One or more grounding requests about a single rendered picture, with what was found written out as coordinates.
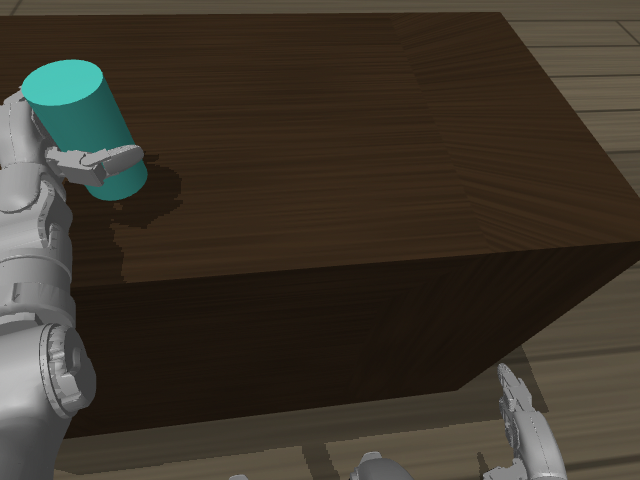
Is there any right robot hand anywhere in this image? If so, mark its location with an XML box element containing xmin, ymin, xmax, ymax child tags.
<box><xmin>483</xmin><ymin>363</ymin><xmax>568</xmax><ymax>480</ymax></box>

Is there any left robot hand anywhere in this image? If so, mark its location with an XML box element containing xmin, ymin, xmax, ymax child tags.
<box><xmin>0</xmin><ymin>85</ymin><xmax>144</xmax><ymax>187</ymax></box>

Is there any can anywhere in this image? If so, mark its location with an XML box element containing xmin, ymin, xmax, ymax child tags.
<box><xmin>21</xmin><ymin>60</ymin><xmax>148</xmax><ymax>201</ymax></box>

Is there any left robot arm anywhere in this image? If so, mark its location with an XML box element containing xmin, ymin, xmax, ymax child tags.
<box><xmin>0</xmin><ymin>163</ymin><xmax>96</xmax><ymax>480</ymax></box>

